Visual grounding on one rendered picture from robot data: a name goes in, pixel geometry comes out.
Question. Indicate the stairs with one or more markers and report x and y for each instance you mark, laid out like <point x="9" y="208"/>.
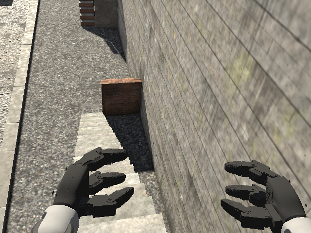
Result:
<point x="138" y="214"/>
<point x="87" y="13"/>

